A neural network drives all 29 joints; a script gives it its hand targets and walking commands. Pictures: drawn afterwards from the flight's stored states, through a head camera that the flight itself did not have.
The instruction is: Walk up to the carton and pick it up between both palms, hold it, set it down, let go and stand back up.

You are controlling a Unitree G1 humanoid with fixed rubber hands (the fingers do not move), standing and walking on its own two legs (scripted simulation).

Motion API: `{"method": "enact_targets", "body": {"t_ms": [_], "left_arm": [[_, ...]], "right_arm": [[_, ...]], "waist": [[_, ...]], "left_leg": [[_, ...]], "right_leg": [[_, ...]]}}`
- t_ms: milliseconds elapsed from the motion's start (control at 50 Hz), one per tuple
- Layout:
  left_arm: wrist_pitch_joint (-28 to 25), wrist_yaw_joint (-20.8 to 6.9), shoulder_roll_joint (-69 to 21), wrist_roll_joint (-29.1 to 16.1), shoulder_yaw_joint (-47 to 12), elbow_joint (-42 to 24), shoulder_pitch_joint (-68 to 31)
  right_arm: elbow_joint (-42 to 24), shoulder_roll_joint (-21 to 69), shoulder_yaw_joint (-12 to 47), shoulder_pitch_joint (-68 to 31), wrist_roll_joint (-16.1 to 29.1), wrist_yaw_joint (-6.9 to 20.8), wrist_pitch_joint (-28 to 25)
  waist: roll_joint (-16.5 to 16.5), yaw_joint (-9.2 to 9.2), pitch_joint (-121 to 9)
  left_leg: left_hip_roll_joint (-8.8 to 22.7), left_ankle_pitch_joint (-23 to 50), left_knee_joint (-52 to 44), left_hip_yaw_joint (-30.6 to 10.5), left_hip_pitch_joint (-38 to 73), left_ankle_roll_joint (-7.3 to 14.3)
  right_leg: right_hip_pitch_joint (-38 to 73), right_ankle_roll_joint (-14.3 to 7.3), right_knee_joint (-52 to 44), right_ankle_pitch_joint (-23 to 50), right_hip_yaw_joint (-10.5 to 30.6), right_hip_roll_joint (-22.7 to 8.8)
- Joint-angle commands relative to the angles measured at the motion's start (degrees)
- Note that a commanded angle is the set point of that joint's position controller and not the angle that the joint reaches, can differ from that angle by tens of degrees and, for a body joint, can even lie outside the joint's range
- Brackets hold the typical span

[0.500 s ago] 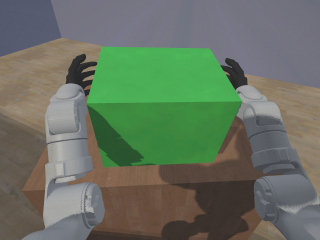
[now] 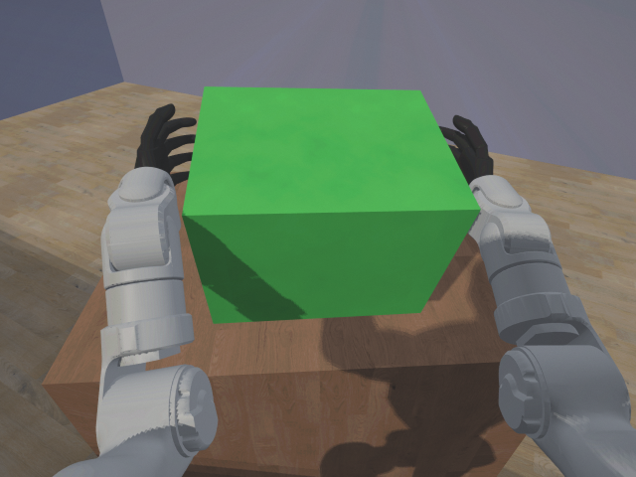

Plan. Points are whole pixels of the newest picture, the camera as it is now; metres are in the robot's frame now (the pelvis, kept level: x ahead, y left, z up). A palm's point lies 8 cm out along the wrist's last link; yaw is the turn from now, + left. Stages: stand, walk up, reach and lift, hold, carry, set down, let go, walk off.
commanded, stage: set down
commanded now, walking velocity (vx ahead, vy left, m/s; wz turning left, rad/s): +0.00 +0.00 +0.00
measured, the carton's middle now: (318, 205) +0.39 +0.01 +0.20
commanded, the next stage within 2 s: none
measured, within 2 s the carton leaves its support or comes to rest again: neither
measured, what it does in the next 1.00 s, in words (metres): stands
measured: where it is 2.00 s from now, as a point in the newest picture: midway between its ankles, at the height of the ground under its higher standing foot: outside the picture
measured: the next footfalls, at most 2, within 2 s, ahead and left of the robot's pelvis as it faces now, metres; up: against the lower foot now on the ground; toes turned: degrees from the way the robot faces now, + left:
none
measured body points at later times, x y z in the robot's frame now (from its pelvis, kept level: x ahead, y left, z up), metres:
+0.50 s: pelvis +0.03 +0.00 +0.00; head -0.01 +0.03 +0.45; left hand +0.41 +0.20 +0.23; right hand +0.43 -0.18 +0.21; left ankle +0.00 +0.08 -0.75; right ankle +0.06 -0.10 -0.75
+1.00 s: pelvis +0.03 +0.00 +0.00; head -0.01 +0.03 +0.45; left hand +0.41 +0.18 +0.20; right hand +0.42 -0.19 +0.19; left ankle +0.00 +0.08 -0.75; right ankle +0.06 -0.10 -0.75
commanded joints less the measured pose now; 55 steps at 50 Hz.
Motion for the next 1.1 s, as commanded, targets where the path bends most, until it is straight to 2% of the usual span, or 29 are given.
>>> {"method": "enact_targets", "body": {"t_ms": [0, 20, 60, 80, 100, 140, 180, 260, 300, 340, 360, 380, 400, 460, 500, 520, 580, 600, 640, 720, 740, 800, 880, 900, 940, 960, 1000, 1040, 1080], "left_arm": [[-6.8, -7.0, -20.6, -9.2, -18.0, -4.7, -28.2], [-5.8, -8.2, -18.4, -6.4, -13.7, -1.0, -24.4], [-4.5, -9.4, -17.6, -4.2, -10.2, 0.1, -22.8], [-4.6, -9.6, -18.5, -4.3, -11.4, -1.7, -24.3], [-4.1, -9.8, -16.9, -3.9, -9.3, -1.7, -24.3], [-4.9, -9.8, -17.9, -6.4, -12.3, -4.5, -25.4], [-5.5, -9.0, -17.8, -7.0, -15.6, -8.0, -24.0], [-7.2, -6.7, -23.3, -12.3, -24.7, -16.8, -24.0], [-6.9, -5.6, -24.5, -12.8, -28.0, -19.8, -20.8], [-6.5, -5.5, -22.9, -11.4, -24.1, -16.5, -20.6], [-5.8, -6.1, -20.3, -8.7, -19.1, -11.8, -18.6], [-4.7, -6.0, -21.1, -7.0, -19.1, -12.1, -16.3], [-3.5, -6.8, -21.2, -6.9, -18.3, -11.3, -13.5], [-4.3, -6.1, -23.3, -11.2, -24.2, -19.6, -16.5], [-4.7, -5.3, -23.9, -12.2, -25.9, -22.2, -16.8], [-4.5, -5.3, -23.1, -10.8, -24.7, -17.6, -14.5], [-5.4, -5.4, -21.3, -9.7, -21.8, -16.5, -18.2], [-5.6, -5.2, -23.3, -10.9, -24.2, -16.9, -19.0], [-6.3, -4.6, -22.4, -9.5, -21.1, -12.7, -20.5], [-7.5, -4.4, -21.0, -7.6, -17.9, -7.4, -20.7], [-7.3, -4.9, -19.7, -7.0, -15.8, -4.2, -20.5], [-9.3, -3.3, -22.9, -9.3, -20.6, -9.8, -23.7], [-12.3, -1.5, -24.3, -10.9, -23.3, -10.4, -27.0], [-12.1, -1.1, -24.0, -12.1, -23.0, -8.7, -27.0], [-12.6, -1.4, -23.1, -10.7, -21.2, -7.0, -23.5], [-12.6, -1.6, -21.3, -8.5, -17.4, -3.6, -22.9], [-11.4, -1.2, -21.3, -6.9, -17.1, -1.9, -22.3], [-11.8, -2.0, -22.7, -8.0, -18.2, -4.7, -22.5], [-12.0, -1.6, -22.8, -7.8, -18.9, -4.2, -21.8]], "right_arm": [[-15.7, 22.8, 12.1, -40.7, -0.1, 7.6, -7.7], [-16.8, 24.2, 14.2, -40.4, 0.0, 7.7, -7.9], [-14.5, 21.5, 15.3, -37.0, -0.1, 7.5, -7.1], [-12.1, 21.0, 14.3, -35.4, -0.3, 7.4, -6.8], [-11.9, 22.0, 15.6, -35.2, 0.0, 7.3, -6.5], [-13.9, 20.9, 15.0, -36.3, 0.3, 6.9, -7.1], [-15.1, 19.8, 15.1, -35.9, 1.7, 6.0, -8.7], [-21.2, 18.5, 16.6, -34.9, 3.6, 5.9, -11.0], [-27.0, 18.8, 19.6, -33.2, 5.7, 5.6, -11.3], [-22.7, 16.5, 17.8, -32.1, 5.1, 5.8, -10.6], [-18.9, 17.0, 17.6, -30.7, 4.1, 6.0, -9.4], [-16.6, 16.4, 18.2, -27.8, 4.0, 6.3, -8.7], [-20.0, 16.8, 19.0, -29.3, 4.0, 6.1, -8.7], [-21.1, 13.9, 17.1, -28.9, 5.3, 6.8, -10.1], [-26.8, 14.8, 20.3, -29.8, 6.2, 6.6, -11.0], [-23.1, 15.1, 19.1, -29.1, 5.5, 6.6, -10.3], [-22.8, 15.6, 18.7, -30.1, 4.6, 7.0, -10.8], [-23.7, 16.1, 18.1, -30.8, 4.1, 6.7, -11.1], [-23.5, 18.2, 18.6, -34.7, 2.8, 7.2, -11.7], [-13.3, 16.8, 14.9, -31.4, 0.3, 8.2, -10.9], [-12.7, 15.8, 13.4, -31.8, -0.6, 8.5, -10.9], [-13.7, 16.7, 14.5, -33.5, 0.7, 9.9, -12.2], [-19.6, 19.1, 17.3, -38.6, 1.2, 10.1, -14.6], [-20.2, 19.3, 16.6, -39.9, 0.8, 9.9, -14.4], [-20.7, 20.4, 18.0, -39.3, 1.1, 10.0, -14.5], [-14.1, 20.3, 18.1, -35.4, 0.0, 10.1, -13.1], [-6.5, 16.0, 13.7, -32.3, -1.3, 11.1, -12.1], [-10.8, 17.6, 14.4, -32.8, -1.0, 11.2, -12.9], [-9.9, 16.9, 14.8, -33.7, 0.1, 11.9, -13.0]], "waist": [[-0.3, -1.30, -16.2], [-2.4, 1.89, -13.1], [-4.9, 2.66, -10.6], [-2.5, 0.58, -10.3], [-4.5, 2.28, -9.3], [-1.5, 0.83, -10.9], [2.4, -0.51, -16.2], [4.7, -2.94, -24.6], [5.6, -2.16, -26.8], [2.4, -1.98, -20.1], [-0.3, 0.00, -14.4], [2.9, -0.04, -13.3], [2.2, 0.73, -13.1], [3.7, -2.15, -20.2], [3.7, -0.24, -23.6], [3.8, -0.42, -20.6], [2.1, 0.89, -18.9], [2.5, -0.46, -20.5], [1.9, 2.29, -17.7], [3.0, 2.62, -13.5], [0.7, 2.40, -11.4], [3.0, 3.06, -15.3], [2.0, 4.14, -22.3], [1.3, 3.00, -24.1], [0.0, 4.63, -22.6], [0.5, 6.21, -17.5], [3.5, 4.30, -14.4], [0.8, 4.04, -15.9], [2.7, 4.55, -16.5]], "left_leg": [[3.3, 5.8, -8.1, -3.4, -7.9, -3.9], [1.7, 3.4, -8.1, -1.8, -9.4, -2.0], [1.8, 1.1, -9.3, -1.8, -9.6, -1.3], [2.1, 1.1, -9.6, -2.0, -8.9, -2.2], [1.9, 3.1, -9.3, -1.7, -8.9, -1.3], [1.5, 4.4, -8.4, -1.7, -8.1, -2.7], [1.5, 11.1, -6.6, -1.8, -6.6, -4.7], [2.7, 26.4, -2.5, -2.8, 1.3, -8.2], [2.7, 35.4, 0.2, -3.4, 4.9, -8.9], [2.7, 33.0, -0.6, -2.8, 2.5, -8.2], [2.0, 26.0, -2.1, -1.6, -0.4, -6.0], [2.8, 27.5, -3.1, -2.2, -0.9, -6.9], [2.5, 28.0, -2.6, -1.8, -0.2, -6.7], [3.8, 33.3, -1.5, -2.9, 5.0, -8.9], [3.3, 36.5, -0.6, -2.6, 6.0, -8.3], [2.5, 35.7, -0.5, -2.1, 4.4, -7.8], [2.0, 27.4, -2.1, -1.3, -0.9, -6.5], [2.3, 29.3, -1.7, -2.0, 0.3, -6.8], [1.9, 21.3, -3.6, -1.1, -3.4, -5.6], [1.8, 13.4, -5.9, -1.1, -7.7, -5.0], [2.0, 10.0, -6.6, -0.7, -7.3, -4.0], [3.1, 16.4, -5.5, -2.0, -5.2, -5.8], [2.4, 21.3, -2.9, -1.4, -3.7, -5.0], [2.2, 20.3, -2.8, -1.4, -2.9, -4.5], [2.0, 18.2, -3.5, -1.0, -4.7, -4.1], [1.6, 16.8, -4.5, -0.1, -7.0, -3.3], [2.6, 13.0, -5.9, -1.2, -5.5, -4.2], [2.8, 16.5, -5.2, -1.6, -4.3, -4.2], [2.8, 20.7, -4.1, -1.7, -3.6, -5.1]], "right_leg": [[21.5, 1.6, 0.4, 1.2, 0.8, -1.1], [21.1, 2.2, -1.1, -2.4, 1.1, -1.9], [21.4, 2.1, -1.4, -5.0, 0.4, -1.9], [21.4, 2.4, -1.5, -4.8, 0.2, -2.2], [22.1, 2.4, -1.7, -4.0, 0.2, -2.3], [20.3, 2.0, -1.2, -2.7, -0.2, -1.9], [23.9, 1.4, 0.8, 5.0, -0.1, -1.6], [22.4, 1.2, 1.6, 11.2, -0.3, 0.1], [21.7, 1.2, 2.0, 15.7, 0.0, 0.7], [20.2, 0.9, 1.4, 12.5, -0.3, 0.9], [21.0, 1.0, 0.7, 10.9, 0.0, 0.1], [20.7, 1.0, 0.6, 9.6, 0.2, -0.1], [20.6, 1.4, 0.3, 10.6, 0.3, -0.5], [19.2, 0.8, 1.3, 12.6, -0.1, 0.8], [19.8, 1.0, 1.7, 14.7, -0.7, 1.0], [19.4, 1.5, 1.2, 14.5, -0.3, 0.7], [21.5, 1.4, 1.9, 13.3, 0.3, -0.1], [20.4, 1.4, 2.0, 13.9, -0.1, 0.3], [19.3, 0.9, 1.5, 8.7, -0.1, -0.2], [19.0, 0.8, 1.3, 2.8, -0.2, -0.9], [16.9, 1.1, 0.9, 0.7, -0.3, -0.8], [15.3, 0.0, 1.9, 2.5, -0.9, 0.1], [16.1, 0.7, 2.5, 8.2, -0.4, 0.2], [15.8, 1.0, 2.3, 9.5, -0.3, -0.1], [18.2, 1.5, 2.5, 10.2, 0.0, -0.3], [18.0, 1.7, 2.1, 9.5, 1.3, -0.6], [13.2, 0.5, 1.0, 1.7, 0.3, -0.5], [14.9, 0.4, 1.0, 4.7, -0.1, -0.4], [13.6, 0.3, 1.3, 6.1, -0.1, 0.2]]}}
